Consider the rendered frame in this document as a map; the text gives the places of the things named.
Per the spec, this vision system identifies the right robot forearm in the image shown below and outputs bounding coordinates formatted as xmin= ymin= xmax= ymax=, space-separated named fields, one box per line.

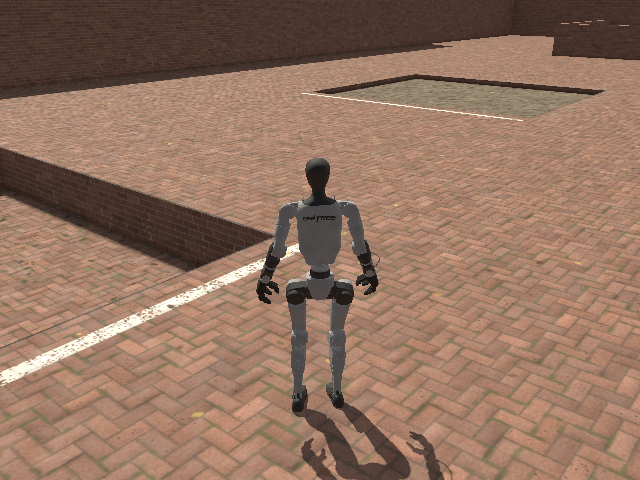
xmin=357 ymin=239 xmax=376 ymax=277

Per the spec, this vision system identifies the robot left upper arm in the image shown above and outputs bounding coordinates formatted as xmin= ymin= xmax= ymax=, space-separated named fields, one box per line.
xmin=271 ymin=202 xmax=298 ymax=258

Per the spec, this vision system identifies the robot left hand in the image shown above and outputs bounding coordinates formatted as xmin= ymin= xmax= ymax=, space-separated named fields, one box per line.
xmin=256 ymin=280 xmax=279 ymax=304

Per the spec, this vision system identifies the robot head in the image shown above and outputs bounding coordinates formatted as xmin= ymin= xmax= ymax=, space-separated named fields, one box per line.
xmin=302 ymin=158 xmax=336 ymax=206

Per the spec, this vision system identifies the robot left shin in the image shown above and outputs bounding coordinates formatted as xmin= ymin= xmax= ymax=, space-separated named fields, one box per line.
xmin=291 ymin=330 xmax=306 ymax=398

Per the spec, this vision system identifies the robot right upper arm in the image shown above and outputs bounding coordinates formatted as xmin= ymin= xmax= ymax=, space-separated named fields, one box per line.
xmin=339 ymin=200 xmax=367 ymax=255

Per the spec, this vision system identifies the left robot forearm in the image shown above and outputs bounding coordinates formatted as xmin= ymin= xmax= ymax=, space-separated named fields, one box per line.
xmin=259 ymin=242 xmax=280 ymax=284

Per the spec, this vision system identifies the robot right hand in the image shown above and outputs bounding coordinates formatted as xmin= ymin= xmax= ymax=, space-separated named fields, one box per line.
xmin=355 ymin=273 xmax=379 ymax=295

